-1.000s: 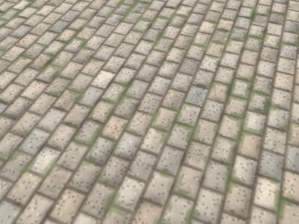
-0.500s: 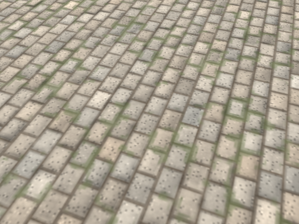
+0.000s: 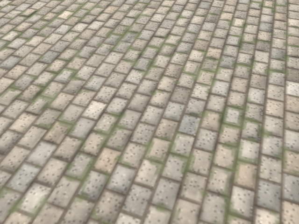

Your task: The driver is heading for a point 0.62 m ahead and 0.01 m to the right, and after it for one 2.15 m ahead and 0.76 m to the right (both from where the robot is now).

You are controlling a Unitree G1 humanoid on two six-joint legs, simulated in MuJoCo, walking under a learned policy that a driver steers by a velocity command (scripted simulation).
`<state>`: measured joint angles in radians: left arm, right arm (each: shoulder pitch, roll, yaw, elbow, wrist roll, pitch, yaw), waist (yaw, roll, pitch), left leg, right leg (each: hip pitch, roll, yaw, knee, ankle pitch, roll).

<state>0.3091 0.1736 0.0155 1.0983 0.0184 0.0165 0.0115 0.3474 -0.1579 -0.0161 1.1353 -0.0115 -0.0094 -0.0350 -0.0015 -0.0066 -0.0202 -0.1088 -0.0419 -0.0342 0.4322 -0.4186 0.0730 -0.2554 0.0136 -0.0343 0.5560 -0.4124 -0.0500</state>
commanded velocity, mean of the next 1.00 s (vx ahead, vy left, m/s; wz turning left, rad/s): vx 0.85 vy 0.00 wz -0.08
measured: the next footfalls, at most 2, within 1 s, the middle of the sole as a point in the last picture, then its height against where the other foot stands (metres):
right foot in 0.20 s outside the picture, level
left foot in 0.64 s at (147, 222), level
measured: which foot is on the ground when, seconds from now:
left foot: down 0.00-0.18, up 0.20-0.62, down 0.64-1.00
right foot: up 0.00-0.18, down 0.20-0.66, up 0.68-1.00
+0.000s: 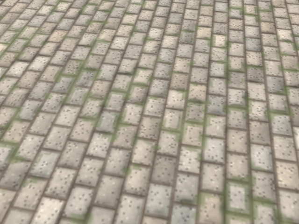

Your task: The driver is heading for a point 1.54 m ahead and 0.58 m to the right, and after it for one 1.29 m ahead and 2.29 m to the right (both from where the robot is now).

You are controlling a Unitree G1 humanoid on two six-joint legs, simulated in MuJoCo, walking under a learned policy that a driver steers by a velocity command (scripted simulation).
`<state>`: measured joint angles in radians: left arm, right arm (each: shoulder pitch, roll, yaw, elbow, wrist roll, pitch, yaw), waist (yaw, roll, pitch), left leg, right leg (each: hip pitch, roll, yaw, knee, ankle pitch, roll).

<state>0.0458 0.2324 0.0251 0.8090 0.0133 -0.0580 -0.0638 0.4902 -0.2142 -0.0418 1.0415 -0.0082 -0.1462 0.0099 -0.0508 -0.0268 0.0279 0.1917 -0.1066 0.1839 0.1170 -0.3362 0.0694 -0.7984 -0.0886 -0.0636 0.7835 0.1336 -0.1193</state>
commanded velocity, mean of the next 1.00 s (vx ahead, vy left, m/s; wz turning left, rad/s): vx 0.95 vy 0.00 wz -0.82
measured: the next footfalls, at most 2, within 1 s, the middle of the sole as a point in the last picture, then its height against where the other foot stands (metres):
right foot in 0.12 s outside the picture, level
left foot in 0.54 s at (144, 159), level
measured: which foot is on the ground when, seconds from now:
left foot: down 0.00-0.10, up 0.12-0.52, down 0.54-0.96, up 0.98-1.00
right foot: up 0.00-0.10, down 0.12-0.54, up 0.56-0.94, down 0.96-1.00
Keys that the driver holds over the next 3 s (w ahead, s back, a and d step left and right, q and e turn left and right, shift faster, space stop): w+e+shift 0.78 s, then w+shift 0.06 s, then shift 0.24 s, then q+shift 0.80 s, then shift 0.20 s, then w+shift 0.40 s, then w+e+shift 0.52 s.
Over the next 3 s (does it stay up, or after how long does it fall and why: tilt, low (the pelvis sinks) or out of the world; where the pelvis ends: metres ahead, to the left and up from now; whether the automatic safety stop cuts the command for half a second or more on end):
stays up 1.56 -0.52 -0.01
